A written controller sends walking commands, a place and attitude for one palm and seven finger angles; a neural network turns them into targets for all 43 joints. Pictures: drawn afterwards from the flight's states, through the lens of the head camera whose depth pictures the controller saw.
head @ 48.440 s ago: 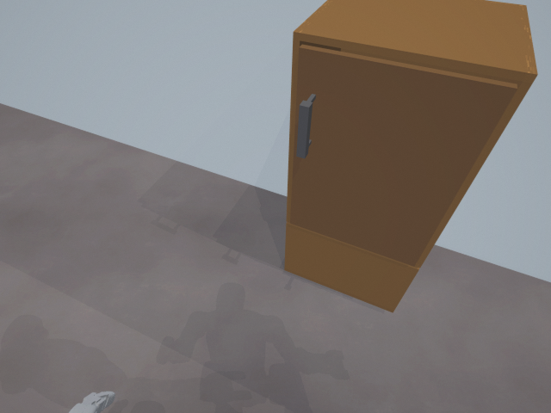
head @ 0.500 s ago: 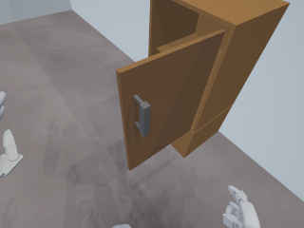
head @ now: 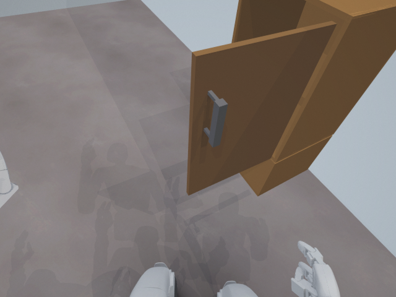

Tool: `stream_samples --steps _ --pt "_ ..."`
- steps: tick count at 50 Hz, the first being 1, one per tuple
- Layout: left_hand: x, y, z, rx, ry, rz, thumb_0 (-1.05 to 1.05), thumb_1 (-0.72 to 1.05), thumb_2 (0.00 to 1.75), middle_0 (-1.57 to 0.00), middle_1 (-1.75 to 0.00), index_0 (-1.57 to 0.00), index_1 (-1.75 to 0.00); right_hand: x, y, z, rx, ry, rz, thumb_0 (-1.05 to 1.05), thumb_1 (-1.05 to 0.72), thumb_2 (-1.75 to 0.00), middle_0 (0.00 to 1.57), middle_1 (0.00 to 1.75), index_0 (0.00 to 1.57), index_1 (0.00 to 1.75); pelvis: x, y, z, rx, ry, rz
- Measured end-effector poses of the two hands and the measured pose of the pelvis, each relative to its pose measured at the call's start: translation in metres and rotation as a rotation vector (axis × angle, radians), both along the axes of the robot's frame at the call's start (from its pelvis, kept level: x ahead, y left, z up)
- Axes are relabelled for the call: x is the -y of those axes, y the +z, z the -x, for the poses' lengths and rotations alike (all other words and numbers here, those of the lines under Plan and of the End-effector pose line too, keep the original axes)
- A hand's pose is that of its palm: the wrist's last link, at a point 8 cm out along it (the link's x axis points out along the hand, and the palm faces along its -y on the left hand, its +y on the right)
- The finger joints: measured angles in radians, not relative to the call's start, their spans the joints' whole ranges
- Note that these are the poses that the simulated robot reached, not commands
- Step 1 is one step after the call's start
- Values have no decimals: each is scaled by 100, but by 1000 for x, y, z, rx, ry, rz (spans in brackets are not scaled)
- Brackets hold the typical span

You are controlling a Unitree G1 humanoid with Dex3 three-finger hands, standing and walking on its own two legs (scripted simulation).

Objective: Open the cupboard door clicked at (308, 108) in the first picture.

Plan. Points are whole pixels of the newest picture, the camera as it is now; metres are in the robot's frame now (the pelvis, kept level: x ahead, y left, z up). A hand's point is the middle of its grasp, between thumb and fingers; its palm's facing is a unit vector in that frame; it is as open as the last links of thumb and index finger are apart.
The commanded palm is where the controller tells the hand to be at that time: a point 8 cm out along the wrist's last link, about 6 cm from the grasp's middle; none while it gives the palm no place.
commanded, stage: step back with the hand held close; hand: left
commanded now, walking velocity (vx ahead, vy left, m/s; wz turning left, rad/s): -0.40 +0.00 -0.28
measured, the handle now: (213, 119) +0.52 -0.01 +0.05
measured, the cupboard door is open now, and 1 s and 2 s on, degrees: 89 89 89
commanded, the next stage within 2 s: stop stepping back and stand still in 0.22 s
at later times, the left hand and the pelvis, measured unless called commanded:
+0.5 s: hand out of the picture +0.12 +0.23 +0.22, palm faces +0.23 -0.86 -0.46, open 7.4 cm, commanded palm +0.06 +0.28 +0.21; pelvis -0.13 +0.01 +0.04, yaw -10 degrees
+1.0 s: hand out of the picture +0.07 +0.20 +0.20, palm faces +0.20 -0.86 -0.46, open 7.4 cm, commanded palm +0.02 +0.26 +0.21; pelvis -0.19 +0.00 +0.03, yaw -14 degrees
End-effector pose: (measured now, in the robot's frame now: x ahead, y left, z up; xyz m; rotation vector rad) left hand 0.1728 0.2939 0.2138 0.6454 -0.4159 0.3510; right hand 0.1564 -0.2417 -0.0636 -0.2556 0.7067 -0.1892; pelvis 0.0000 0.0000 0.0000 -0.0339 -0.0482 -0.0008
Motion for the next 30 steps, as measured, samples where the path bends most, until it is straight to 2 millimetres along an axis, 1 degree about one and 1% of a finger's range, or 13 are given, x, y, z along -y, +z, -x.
stream_samples --steps 3,5,7,10,12,14,16,18,21,24,26,28,30 --pt "-3 -2 24 -25 23 56 1 89 89 -21 -31 -21 -30 -4 4 3 -41 38 7 1 -90 -90 20 30 20 30 -4 8 14 -15 -5 -25" --pt "-9 -1 36 -46 26 82 1 89 89 -21 -31 -21 -30 -11 13 8 -58 46 13 1 -90 -90 20 30 20 30 -8 16 22 -33 -18 -46" --pt "-16 -2 44 -48 19 96 1 89 89 -21 -31 -21 -30 -18 23 13 -42 51 27 2 -90 -90 20 30 20 30 -14 19 30 -58 -27 -52" --pt "-26 -3 50 -23 1 82 1 89 89 -21 -31 -21 -30 -29 27 20 9 56 54 1 -90 -90 20 30 20 30 -23 16 51 -67 -4 -30" --pt "-31 0 54 -19 -1 88 1 89 89 -21 -31 -21 -30 -38 30 31 16 52 35 1 -90 -90 20 30 20 30 -25 22 64 -53 -29 -21" --pt "-32 5 58 -28 -14 107 2 89 89 -21 -31 -21 -30 -46 36 47 26 42 1 1 -90 -90 20 30 20 30 -26 29 74 -50 -56 2" --pt "-26 13 64 -31 -47 125 2 89 89 -21 -31 -21 -30 -51 42 64 33 28 -29 1 -90 -90 20 30 20 30 -27 36 82 -50 -88 20" --pt "-15 19 68 -32 -96 138 2 89 89 -21 -30 -21 -30 -53 47 84 36 9 -51 1 -90 -90 20 30 20 30 -27 40 92 -54 -120 28" --pt "3 23 74 -50 -163 139 2 89 89 -21 -30 -21 -30 -47 51 115 45 -34 -66 1 -90 -90 20 30 20 30 -24 44 108 -68 -157 30" --pt "16 21 78 -96 -191 117 1 89 89 -21 -30 -21 -30 -32 49 148 45 -89 -66 1 -90 -90 20 30 20 30 -16 44 125 -85 -177 16" --pt "25 18 84 -131 -194 89 1 89 89 -21 -31 -21 -30 -18 45 171 34 -125 -64 1 -89 -90 21 30 20 30 -8 42 137 -96 -182 -6" --pt "36 14 93 -153 -201 38 1 89 89 -21 -30 -21 -30 -1 35 193 22 -154 -61 1 -89 -90 20 30 20 30 2 33 150 -106 -199 -62" --pt "48 10 102 -182 -221 34 1 89 89 -21 -31 -21 -30 17 24 218 -30 -184 -48 1 -90 -90 20 30 20 30 5 31 161 -99 -213 -48"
